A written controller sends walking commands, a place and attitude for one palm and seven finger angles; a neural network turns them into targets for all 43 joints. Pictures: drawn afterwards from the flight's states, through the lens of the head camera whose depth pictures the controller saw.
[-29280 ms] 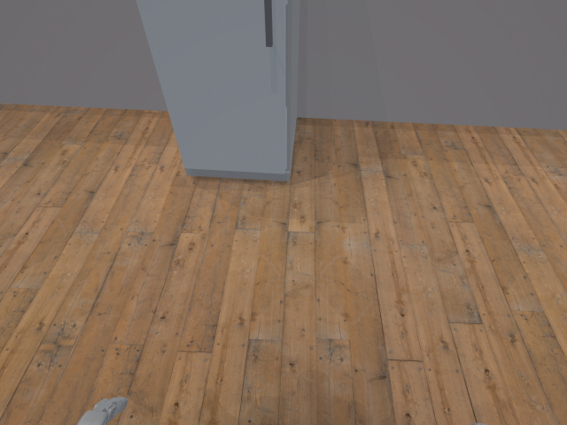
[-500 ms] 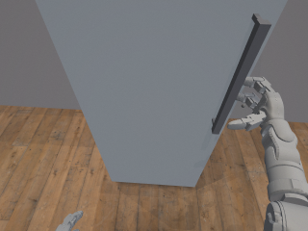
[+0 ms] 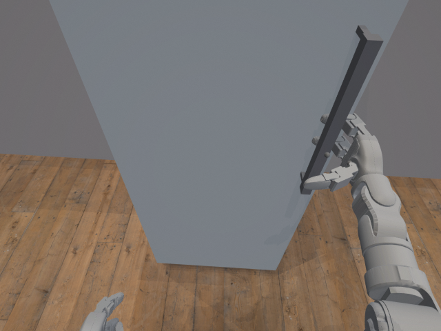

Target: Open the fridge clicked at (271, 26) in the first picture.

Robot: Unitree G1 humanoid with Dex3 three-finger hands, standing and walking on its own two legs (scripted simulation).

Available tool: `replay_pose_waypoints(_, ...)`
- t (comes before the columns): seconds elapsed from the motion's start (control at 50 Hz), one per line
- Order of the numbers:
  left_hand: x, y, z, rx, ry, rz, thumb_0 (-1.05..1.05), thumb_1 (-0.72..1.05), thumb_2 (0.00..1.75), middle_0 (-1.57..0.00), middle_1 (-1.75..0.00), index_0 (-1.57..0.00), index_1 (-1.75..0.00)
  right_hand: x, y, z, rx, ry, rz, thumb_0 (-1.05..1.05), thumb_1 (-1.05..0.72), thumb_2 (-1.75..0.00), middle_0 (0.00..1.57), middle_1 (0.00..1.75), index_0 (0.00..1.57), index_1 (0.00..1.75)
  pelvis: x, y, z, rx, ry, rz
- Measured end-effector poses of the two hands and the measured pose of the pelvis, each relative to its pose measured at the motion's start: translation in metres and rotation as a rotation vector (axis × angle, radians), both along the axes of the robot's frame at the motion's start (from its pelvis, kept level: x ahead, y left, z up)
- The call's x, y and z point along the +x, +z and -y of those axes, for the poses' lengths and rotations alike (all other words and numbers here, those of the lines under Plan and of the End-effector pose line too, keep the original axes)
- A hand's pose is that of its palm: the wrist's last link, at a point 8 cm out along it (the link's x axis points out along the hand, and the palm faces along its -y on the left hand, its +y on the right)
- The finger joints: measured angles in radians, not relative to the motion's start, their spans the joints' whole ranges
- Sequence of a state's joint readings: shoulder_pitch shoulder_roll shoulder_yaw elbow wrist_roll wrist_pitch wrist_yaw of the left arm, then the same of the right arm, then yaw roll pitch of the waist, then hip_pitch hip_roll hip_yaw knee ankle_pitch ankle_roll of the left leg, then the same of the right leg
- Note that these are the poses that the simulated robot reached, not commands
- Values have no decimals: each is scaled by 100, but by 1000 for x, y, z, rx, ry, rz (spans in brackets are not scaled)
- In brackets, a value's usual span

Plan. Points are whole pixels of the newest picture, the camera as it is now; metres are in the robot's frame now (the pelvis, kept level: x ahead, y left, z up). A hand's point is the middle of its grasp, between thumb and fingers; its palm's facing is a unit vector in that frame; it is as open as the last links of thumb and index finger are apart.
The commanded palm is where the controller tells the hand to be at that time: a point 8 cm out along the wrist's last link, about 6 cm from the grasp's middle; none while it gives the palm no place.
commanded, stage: slide the fingers in behind the handle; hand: right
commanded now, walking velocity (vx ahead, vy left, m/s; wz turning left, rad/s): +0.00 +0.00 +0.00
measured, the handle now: (327, 127) +0.46 -0.16 +0.15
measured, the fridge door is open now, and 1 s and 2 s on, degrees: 0 0 0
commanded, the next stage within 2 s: grip the handle and tug to test in 1.10 s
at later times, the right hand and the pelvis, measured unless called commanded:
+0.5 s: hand (322, 157) +0.40 -0.14 +0.13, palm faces -0.01 +1.00 +0.00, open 14.0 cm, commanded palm +0.37 -0.19 +0.13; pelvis +0.00 +0.01 +0.00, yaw +0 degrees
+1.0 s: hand (318, 156) +0.40 -0.14 +0.13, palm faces -0.01 +1.00 +0.00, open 14.0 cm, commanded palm +0.38 -0.19 +0.13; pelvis +0.00 +0.00 +0.00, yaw +0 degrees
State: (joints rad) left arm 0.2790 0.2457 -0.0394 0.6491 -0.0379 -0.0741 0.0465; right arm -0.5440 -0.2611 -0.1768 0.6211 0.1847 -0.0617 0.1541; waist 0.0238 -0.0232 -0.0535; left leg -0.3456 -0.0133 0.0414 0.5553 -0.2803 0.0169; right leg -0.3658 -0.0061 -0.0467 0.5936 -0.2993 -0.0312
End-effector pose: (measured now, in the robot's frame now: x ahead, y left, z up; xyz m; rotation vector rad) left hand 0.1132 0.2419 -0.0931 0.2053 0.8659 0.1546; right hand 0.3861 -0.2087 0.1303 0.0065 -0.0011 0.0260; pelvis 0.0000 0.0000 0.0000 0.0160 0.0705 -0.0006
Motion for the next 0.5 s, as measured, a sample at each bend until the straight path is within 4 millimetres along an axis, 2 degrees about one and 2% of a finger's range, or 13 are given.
replay_pose_waypoints(0.22, -2, 0, -7, 1, 10, -12, 1, 90, 90, -21, -30, -20, -30, -5, -2, 2, -8, -31, -17, -1, 50, -30, 30, 120, 30, 120, 2, 2, -6, -2, 2, 12)
replay_pose_waypoints(0.5, 4, 2, -12, 9, 0, 4, 1, 90, 90, -21, -30, -20, -30, -8, 2, -10, -6, -13, -10, -1, 50, -30, 28, 119, 29, 120, 0, 2, -9, -3, -8, 17)
